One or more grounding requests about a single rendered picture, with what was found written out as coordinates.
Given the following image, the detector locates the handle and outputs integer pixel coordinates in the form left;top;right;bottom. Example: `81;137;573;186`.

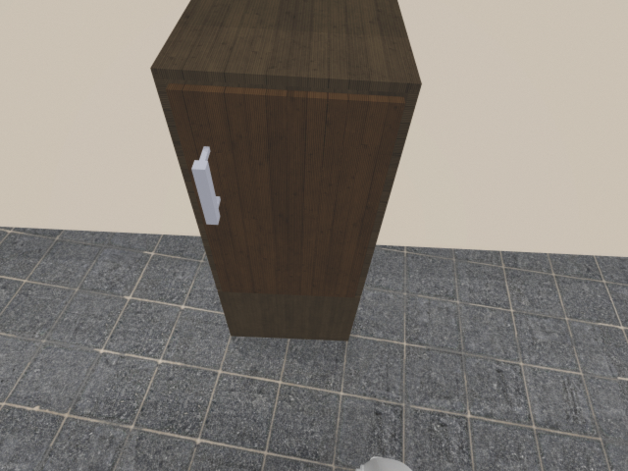
191;146;221;225

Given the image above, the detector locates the cupboard door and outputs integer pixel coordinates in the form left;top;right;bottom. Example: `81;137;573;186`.
166;83;405;297

